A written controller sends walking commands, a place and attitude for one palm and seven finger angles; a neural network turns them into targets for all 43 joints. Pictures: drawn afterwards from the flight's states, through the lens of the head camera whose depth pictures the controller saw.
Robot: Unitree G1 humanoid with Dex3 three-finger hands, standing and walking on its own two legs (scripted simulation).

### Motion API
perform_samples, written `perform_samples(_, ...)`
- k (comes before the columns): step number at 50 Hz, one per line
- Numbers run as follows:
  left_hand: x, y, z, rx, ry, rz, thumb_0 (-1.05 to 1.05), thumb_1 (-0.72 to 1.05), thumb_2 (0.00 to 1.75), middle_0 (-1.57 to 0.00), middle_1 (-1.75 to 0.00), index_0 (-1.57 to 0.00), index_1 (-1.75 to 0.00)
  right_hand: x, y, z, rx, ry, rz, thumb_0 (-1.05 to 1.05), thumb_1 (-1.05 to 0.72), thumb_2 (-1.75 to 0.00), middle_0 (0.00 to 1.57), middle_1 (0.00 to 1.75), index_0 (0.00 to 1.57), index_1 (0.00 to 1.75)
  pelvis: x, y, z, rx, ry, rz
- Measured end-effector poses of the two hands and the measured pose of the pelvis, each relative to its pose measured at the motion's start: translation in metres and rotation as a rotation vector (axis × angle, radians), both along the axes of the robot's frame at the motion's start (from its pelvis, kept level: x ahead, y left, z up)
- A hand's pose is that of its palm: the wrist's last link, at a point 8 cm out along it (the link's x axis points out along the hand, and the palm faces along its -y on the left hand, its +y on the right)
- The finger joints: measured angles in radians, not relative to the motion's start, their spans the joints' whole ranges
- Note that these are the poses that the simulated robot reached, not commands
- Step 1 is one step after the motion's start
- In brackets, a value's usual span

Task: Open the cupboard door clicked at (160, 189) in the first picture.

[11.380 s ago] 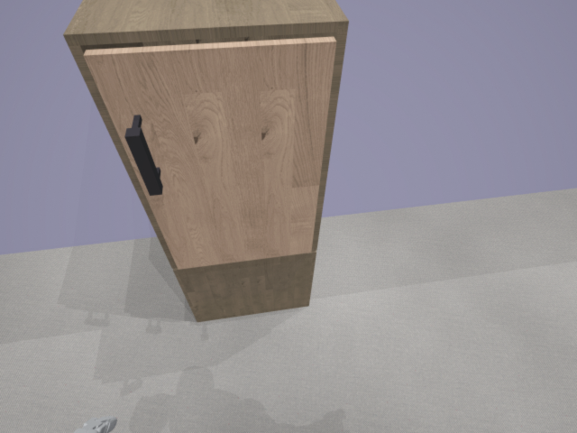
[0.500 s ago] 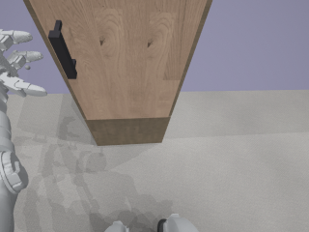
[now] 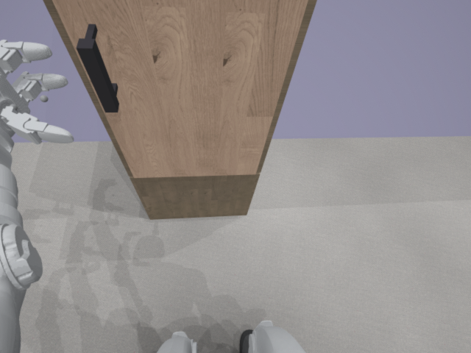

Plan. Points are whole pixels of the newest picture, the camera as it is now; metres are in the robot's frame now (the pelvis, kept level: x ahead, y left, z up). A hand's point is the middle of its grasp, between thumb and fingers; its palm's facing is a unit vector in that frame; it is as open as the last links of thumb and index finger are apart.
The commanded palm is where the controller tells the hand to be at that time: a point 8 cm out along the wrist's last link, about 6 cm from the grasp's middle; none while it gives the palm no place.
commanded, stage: slide the fingers in behind the handle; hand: left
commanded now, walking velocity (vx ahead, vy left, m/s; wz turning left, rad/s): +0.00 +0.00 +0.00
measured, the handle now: (102, 71) +0.57 +0.21 +0.10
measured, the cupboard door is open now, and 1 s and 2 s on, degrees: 0 0 1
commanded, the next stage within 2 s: close the thumb around the handle in 1.46 s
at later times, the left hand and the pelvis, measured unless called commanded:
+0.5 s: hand (72, 93) +0.50 +0.24 +0.11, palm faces +0.01 -1.00 +0.00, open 14.0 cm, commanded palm +0.48 +0.27 +0.10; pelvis +0.00 +0.00 +0.00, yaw -1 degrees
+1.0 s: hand (97, 94) +0.50 +0.20 +0.11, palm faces +0.03 -1.00 -0.01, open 14.0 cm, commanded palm +0.48 +0.24 +0.10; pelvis +0.01 +0.00 +0.00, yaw -1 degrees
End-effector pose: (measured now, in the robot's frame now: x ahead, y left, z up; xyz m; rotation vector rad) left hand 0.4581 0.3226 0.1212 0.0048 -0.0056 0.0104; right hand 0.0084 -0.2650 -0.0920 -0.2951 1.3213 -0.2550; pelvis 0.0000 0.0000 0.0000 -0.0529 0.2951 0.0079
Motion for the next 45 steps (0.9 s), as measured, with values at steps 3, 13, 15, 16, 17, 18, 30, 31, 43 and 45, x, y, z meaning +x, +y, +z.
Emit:
perform_samples(3, 0.002, -0.006, -0.002, -0.007, 0.003, -0.008, -0.01, -0.5, 0.3, -0.3, -1.2, -0.3, -1.2, -0.006, -0.001, 0.0, -0.007, 0.01, -0.002, 0.0, -0.9, -0.89, 0.2, 0.3, 0.2, 0.3, -0.002, 0.001, 0.0, 0.0, 0.003, 0.002)
perform_samples(13, 0.016, -0.028, -0.007, -0.021, 0.003, -0.005, -0.01, -0.5, 0.3, -0.3, -1.2, -0.3, -1.2, -0.015, 0.002, 0.001, -0.003, -0.005, -0.028, 0.0, -0.9, -0.89, 0.2, 0.3, 0.2, 0.3, -0.003, 0.002, -0.001, 0.003, 0.008, -0.013)
perform_samples(15, 0.017, -0.028, -0.009, -0.015, 0.014, 0.0, -0.01, -0.5, 0.3, -0.3, -1.2, -0.3, -1.2, -0.015, 0.003, 0.001, 0.001, -0.01, -0.034, 0.0, -0.9, -0.89, 0.2, 0.3, 0.2, 0.3, -0.003, 0.002, -0.001, 0.003, 0.008, -0.016)
perform_samples(16, 0.018, -0.028, -0.01, -0.009, 0.019, 0.002, -0.01, -0.5, 0.3, -0.3, -1.2, -0.3, -1.2, -0.015, 0.004, 0.001, 0.003, -0.011, -0.036, 0.0, -0.9, -0.89, 0.2, 0.3, 0.2, 0.3, -0.003, 0.002, -0.001, 0.003, 0.009, -0.017)
perform_samples(17, 0.019, -0.028, -0.01, -0.006, 0.02, 0.004, -0.01, -0.5, 0.3, -0.3, -1.2, -0.3, -1.2, -0.015, 0.005, 0.001, 0.005, -0.011, -0.037, 0.0, -0.9, -0.89, 0.2, 0.3, 0.2, 0.3, -0.002, 0.002, -0.001, 0.003, 0.01, -0.018)
perform_samples(18, 0.019, -0.027, -0.01, -0.004, 0.015, 0.007, -0.01, -0.5, 0.3, -0.3, -1.2, -0.3, -1.2, -0.014, 0.006, 0.001, 0.008, -0.011, -0.039, 0.0, -0.9, -0.89, 0.2, 0.3, 0.2, 0.3, -0.002, 0.002, -0.001, 0.004, 0.011, -0.02)
perform_samples(30, 0.026, -0.042, -0.014, -0.012, 0.026, -0.006, -0.01, -0.5, 0.3, -0.3, -1.2, -0.3, -1.2, -0.003, 0.009, -0.003, 0.024, 0.004, -0.019, 0.0, -0.9, -0.89, 0.2, 0.3, 0.2, 0.3, 0.006, 0.003, 0.0, 0.002, 0.019, -0.005)
perform_samples(31, 0.027, -0.045, -0.014, -0.009, 0.024, -0.006, -0.01, -0.5, 0.3, -0.3, -1.2, -0.3, -1.2, -0.001, 0.008, -0.003, 0.024, 0.001, -0.019, 0.0, -0.9, -0.89, 0.2, 0.3, 0.2, 0.3, 0.007, 0.003, 0.0, 0.003, 0.02, -0.005)
perform_samples(43, 0.03, -0.065, -0.013, -0.008, 0.006, 0.01, -0.01, -0.5, 0.3, -0.3, -1.2, -0.3, -1.2, 0.015, 0.008, -0.004, 0.056, -0.047, -0.033, 0.0, -0.9, -0.89, 0.2, 0.3, 0.2, 0.3, 0.015, -0.001, 0.002, 0.009, 0.01, -0.023)
perform_samples(45, 0.027, -0.066, -0.013, -0.006, 0.006, 0.015, -0.01, -0.5, 0.3, -0.3, -1.2, -0.3, -1.2, 0.017, 0.008, -0.004, 0.061, -0.052, -0.032, 0.0, -0.9, -0.89, 0.2, 0.3, 0.2, 0.3, 0.016, -0.002, 0.003, 0.011, 0.006, -0.022)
